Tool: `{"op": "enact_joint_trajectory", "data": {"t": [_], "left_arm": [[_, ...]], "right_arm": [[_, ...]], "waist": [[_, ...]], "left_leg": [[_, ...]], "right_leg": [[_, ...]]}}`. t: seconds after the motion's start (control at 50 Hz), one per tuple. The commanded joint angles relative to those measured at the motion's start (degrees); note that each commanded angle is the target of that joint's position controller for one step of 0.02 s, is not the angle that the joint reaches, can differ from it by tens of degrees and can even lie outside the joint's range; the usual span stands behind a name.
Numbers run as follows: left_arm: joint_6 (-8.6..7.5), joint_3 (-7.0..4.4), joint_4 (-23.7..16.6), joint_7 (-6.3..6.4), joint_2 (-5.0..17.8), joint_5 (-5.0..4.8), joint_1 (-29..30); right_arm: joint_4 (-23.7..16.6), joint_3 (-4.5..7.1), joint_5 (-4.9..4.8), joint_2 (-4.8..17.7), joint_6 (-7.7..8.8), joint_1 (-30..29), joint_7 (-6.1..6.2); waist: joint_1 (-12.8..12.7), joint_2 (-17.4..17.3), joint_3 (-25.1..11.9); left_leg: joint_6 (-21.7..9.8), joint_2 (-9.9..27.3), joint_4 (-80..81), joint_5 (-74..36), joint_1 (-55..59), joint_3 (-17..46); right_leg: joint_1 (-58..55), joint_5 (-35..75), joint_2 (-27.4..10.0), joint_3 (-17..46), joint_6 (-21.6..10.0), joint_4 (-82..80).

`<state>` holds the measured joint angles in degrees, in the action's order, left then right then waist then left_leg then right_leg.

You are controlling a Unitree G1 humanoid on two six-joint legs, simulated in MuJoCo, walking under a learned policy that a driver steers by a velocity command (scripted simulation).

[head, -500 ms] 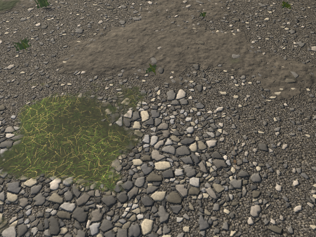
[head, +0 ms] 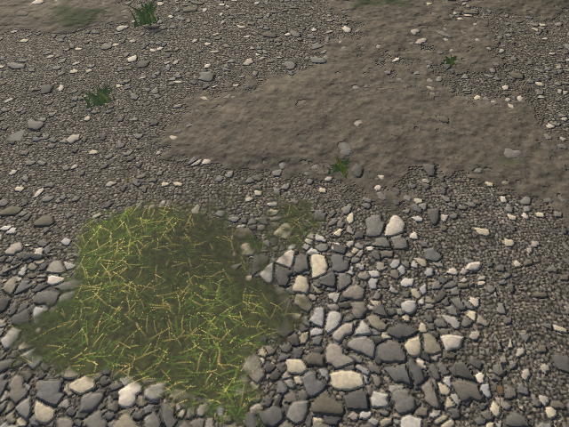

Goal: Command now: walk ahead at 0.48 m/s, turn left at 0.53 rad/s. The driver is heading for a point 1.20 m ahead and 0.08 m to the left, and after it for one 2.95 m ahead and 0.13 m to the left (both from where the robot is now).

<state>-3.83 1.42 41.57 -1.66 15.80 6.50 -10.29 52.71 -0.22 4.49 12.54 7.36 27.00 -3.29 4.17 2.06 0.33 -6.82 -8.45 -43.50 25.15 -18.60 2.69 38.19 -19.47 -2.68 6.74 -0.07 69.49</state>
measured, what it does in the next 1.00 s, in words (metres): goes down: right foot 0.13 m lower, then left foot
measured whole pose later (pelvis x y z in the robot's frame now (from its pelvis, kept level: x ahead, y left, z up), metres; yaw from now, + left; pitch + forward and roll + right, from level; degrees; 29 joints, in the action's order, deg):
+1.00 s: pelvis +0.54 +0.14 -0.09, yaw +12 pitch +2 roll +1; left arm -2.7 -4.2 48.6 -1.1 14.6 -1.0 -7.7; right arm 51.2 3.9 0.4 13.0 5.3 18.7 1.3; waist 2.5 2.6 -0.2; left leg -2.9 -2.6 -12.9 15.9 0.8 -10.1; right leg 40.9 7.1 -3.7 2.9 -1.6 40.9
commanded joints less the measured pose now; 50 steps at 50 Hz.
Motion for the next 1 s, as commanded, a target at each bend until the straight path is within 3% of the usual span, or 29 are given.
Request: {"op": "enact_joint_trajectory", "data": {"t": [0.02, 0.06, 0.08, 0.12, 0.14, 0.16, 0.18, 0.2, 0.22, 0.24, 0.26, 0.28, 0.3, 0.32, 0.36, 0.38, 0.42, 0.48, 0.56, 0.6, 0.62, 0.64, 0.66, 0.68, 0.72, 0.76, 0.82, 0.92, 1.0], "left_arm": [[0.48, 0.84, -2.8, -0.36, 0.2, 1.04, -7.5], [1.16, 2.06, -4.9, -1.5, -0.9, -1.4, -1.6], [2.08, 2.13, -6.5, -2.13, -0.7, -1.72, 2.4], [2.3, 1.94, -8.3, -2.25, 1.3, -1.43, 6.8], [-0.64, -2.06, -9.2, 0.35, 4.9, -10.52, 10.6], [-2.45, -2.03, -7.6, 1.07, 5.1, -11.25, 8.6], [-3.49, -2.46, -5.7, 1.05, 4.4, -9.69, 4.1], [-3.77, -3.15, -3.4, 0.72, 3.8, -8.41, -4.0], [-3.27, -4.18, -0.4, 0.64, 5.1, -7.4, -17.2], [-2.38, -5.55, 2.3, 0.17, 8.4, -7.94, -25.6], [-1.37, -8.2, 5.5, -0.05, 15.4, -9.8, -26.9], [-0.56, -7.83, 6.1, 1.62, 11.2, -9.09, -24.3], [-0.48, -5.86, 4.5, 3.03, 5.9, -7.36, -18.3], [-1.56, -4.32, 4.0, 3.67, 2.5, -6.84, -11.6], [-2.28, -3.42, 4.9, 3.03, 0.5, -6.81, -1.5], [-2.25, -3.97, 4.4, 2.89, 1.7, -5.81, 0.8], [-2.86, -5.5, 4.3, 3.38, 6.8, -5.21, 1.4], [-2.52, -6.94, 6.5, 3.49, 8.9, -8.1, -3.7], [-0.32, -8.27, 8.8, 2.56, 10.2, -8.64, -9.0], [0.64, -8.09, 9.1, 1.96, 10.4, -8.26, -9.2], [0.47, -7.01, 8.8, 1.81, 8.0, -7.25, -10.4], [-0.85, -4.49, 5.9, 0.87, 2.1, -6.06, -13.2], [-2.68, -4.98, 7.5, 0.69, 3.9, -7.46, -11.1], [-3.22, -6.34, 6.3, 0.78, 7.8, -9.9, -6.5], [-2.58, -6.37, 5.7, 1.83, 6.9, -8.52, -2.9], [-0.57, -6.67, 7.1, 1.96, 5.6, -8.32, -5.6], [0.9, -6.61, 7.3, 1.97, 3.2, -8.13, -5.3], [0.32, -6.26, 4.8, 1.12, 1.4, -7.55, 2.3], [0.51, -5.35, 1.8, -0.27, 0.0, -7.44, 9.3]], "right_arm": [[-9.3, -0.44, 0.02, 4.5, 3.4, -15.6, 2.18], [-6.5, 0.77, -0.68, 7.8, 3.68, -7.6, 3.16], [-4.7, 1.07, -1.11, 10.0, 3.06, -1.6, 2.07], [-2.9, 1.22, -1.48, 9.9, 2.14, 6.1, -0.14], [-3.6, 3.2, -9.21, 9.0, -1.47, -0.4, 4.27], [-2.9, 2.82, -9.07, 8.4, -3.92, 1.7, 6.07], [-2.0, 2.63, -7.76, 7.4, -5.61, 4.0, 6.61], [-1.9, 2.3, -6.62, 5.6, -6.42, 4.6, 6.34], [-2.3, 1.34, -6.11, 1.1, -5.78, 7.5, 5.3], [-4.3, 0.65, -8.0, 1.0, -4.76, 10.6, 4.96], [-8.6, 0.26, -9.71, 2.1, -3.08, 8.4, 4.17], [-11.0, 1.03, -10.71, 4.1, -3.14, -3.3, 4.9], [-13.7, 2.05, -9.58, 7.2, -3.84, -13.1, 5.88], [-15.0, 3.1, -8.24, 8.5, -4.73, -17.0, 6.31], [-15.3, 3.09, -6.77, 5.0, -6.29, -14.1, 5.66], [-15.3, 3.4, -5.8, 4.6, -6.07, -12.8, 5.45], [-15.2, 3.64, -5.22, 3.5, -5.77, -12.5, 4.32], [-16.1, 2.88, -5.73, 1.7, -5.92, -16.4, 2.52], [-18.7, 3.4, -5.52, 4.3, -5.52, -24.9, 1.42], [-16.6, 5.4, -5.25, 8.0, -5.32, -17.7, 1.5], [-13.9, 7.41, -5.51, 12.0, -5.44, -7.7, 2.11], [-12.5, 9.06, -5.26, 20.4, -5.34, 0.1, 2.75], [-11.4, 8.15, -5.31, 17.7, -5.07, 5.2, 2.85], [-11.1, 7.05, -4.49, 15.2, -4.39, 2.3, 2.68], [-11.8, 5.69, -4.7, 10.7, -3.68, -8.9, 2.62], [-11.8, 5.12, -3.91, 7.6, -2.59, -14.1, 2.49], [-9.8, 5.59, -3.46, 7.8, -1.09, -13.9, 2.94], [-6.6, 5.62, -3.78, 7.9, -0.96, -12.7, 4.58], [-3.2, 6.04, -4.46, 8.9, -1.52, -8.8, 5.23]], "waist": [[-7.6, -1.0, 2.2], [-2.9, 1.0, 3.8], [-1.0, -2.4, 5.0], [1.6, -2.4, 7.3], [1.8, -4.2, 4.9], [1.8, -2.5, 2.6], [1.0, -2.4, -1.3], [-2.5, -2.3, -4.7], [-7.1, 3.9, -13.6], [-9.7, 10.8, -20.7], [-9.2, 18.4, -22.7], [-10.8, 9.1, -13.7], [-10.9, 0.8, -5.4], [-7.9, -2.3, 0.8], [-0.3, 2.5, 10.6], [0.1, 4.6, 8.4], [0.4, 6.0, 3.1], [-2.2, 1.3, 0.4], [-6.1, -0.8, 4.0], [-1.8, -0.9, -0.6], [2.5, -2.9, -7.0], [2.9, -17.3, -15.5], [5.3, -15.5, -23.6], [5.2, -10.7, -16.2], [-0.1, -7.7, -6.5], [-4.2, -10.1, -4.4], [-5.4, -5.7, -2.9], [-3.6, -5.1, 0.5], [-1.0, -4.2, 4.2]], "left_leg": [[-7.2, 4.8, 13.4, 0.1, -28.9, 10.3], [-5.2, 2.4, 7.8, 8.1, -29.1, 7.6], [-6.4, 3.6, 8.1, 9.9, -28.3, 11.0], [-8.8, 7.2, 3.9, 12.6, -17.1, 20.0], [-6.5, 7.5, -0.6, 2.0, -6.4, 23.0], [-4.1, 6.8, -9.3, -0.9, 2.2, 20.6], [-2.8, 5.3, -17.6, -2.6, 3.8, 17.7], [-1.4, 3.5, -27.5, 3.7, -4.3, 14.5], [1.1, 1.2, -44.6, 21.5, -25.0, 11.5], [3.4, 2.4, -65.5, 23.9, -39.2, 10.7], [4.7, 7.2, -73.6, 15.5, -50.5, 6.8], [5.5, 10.0, -73.4, 5.9, -57.4, 2.4], [6.4, 10.8, -73.5, 2.1, -55.8, 0.8], [6.3, 13.0, -62.1, -4.8, -51.8, 5.9], [7.1, 16.0, -40.5, -8.4, -35.6, 8.1], [8.3, 14.4, -30.8, -14.3, -25.2, 4.2], [9.2, 14.6, -16.8, -25.4, -15.0, 1.6], [6.6, 14.1, -1.9, -27.6, -12.5, 1.3], [2.7, 12.4, 8.1, -16.7, -16.1, -2.2], [0.7, 7.9, 12.3, -14.2, -1.7, -6.5], [-0.9, 8.3, 10.0, -16.4, 15.8, -3.6], [-10.6, 25.4, 14.5, -9.9, 38.7, 24.9], [-13.8, 31.3, 24.5, -9.0, 41.4, 41.3], [-10.5, 30.2, 24.1, -11.3, 36.6, 32.4], [-6.3, 25.5, 25.5, -20.0, 20.0, 16.7], [-4.0, 22.6, 29.9, -23.0, 10.9, 9.5], [-4.1, 22.5, 33.3, -30.3, 10.1, 2.8], [-1.6, 20.7, 35.4, -31.9, 12.0, -6.9], [-1.1, 22.8, 35.1, -33.9, 17.5, -10.3]], "right_leg": [[-19.4, 34.8, -3.2, -1.7, 0.9, -15.4], [-24.4, 42.7, -1.0, -6.2, 2.6, -32.9], [-27.1, 37.2, 0.8, -8.7, 3.9, -33.9], [-22.7, 34.0, 0.9, -6.5, 3.6, -42.9], [-17.0, 35.2, 1.2, 0.5, 1.8, -51.8], [-17.6, 43.4, -0.5, 0.0, 1.1, -59.7], [-23.7, 47.1, -1.2, -2.0, 0.7, -59.3], [-36.3, 47.4, -3.4, -2.1, -0.3, -51.2], [-63.0, 57.7, -10.9, 1.9, -3.1, -32.5], [-74.3, 43.1, -22.1, 15.5, -10.9, -30.2], [-74.1, 7.6, -29.9, 31.2, -19.7, -40.8], [-65.0, -20.2, -28.6, 33.9, -19.4, -51.6], [-53.4, -17.5, -27.0, 30.5, -17.6, -55.0], [-42.3, -11.2, -24.8, 26.0, -14.8, -57.4], [-16.2, 0.2, -16.5, 6.2, -8.2, -60.9], [-9.6, 6.2, -10.6, -3.8, -6.8, -61.7], [-9.8, 15.2, -8.9, -10.2, -7.8, -61.1], [-21.3, 14.3, -12.7, -9.1, -8.4, -62.2], [-33.2, 12.3, -16.2, -8.4, -8.2, -58.6], [-32.6, 29.0, -12.9, -12.6, -6.1, -45.6], [-24.0, 32.6, -10.0, -15.6, -3.9, -30.6], [0.8, 7.4, -1.5, -17.0, 1.0, -3.6], [7.2, -13.8, 3.0, -3.9, 0.7, 7.4], [13.0, -10.5, 1.1, -0.7, -0.6, 10.9], [9.7, -0.3, -4.1, -2.4, -1.3, 2.7], [1.7, 5.9, -5.6, -1.2, -1.1, -1.5], [2.5, 12.9, -4.4, 0.4, -0.8, -5.3], [2.2, 27.4, -1.8, -1.7, -1.0, -24.2], [2.8, 28.2, -1.4, -5.3, -2.4, -32.2]]}}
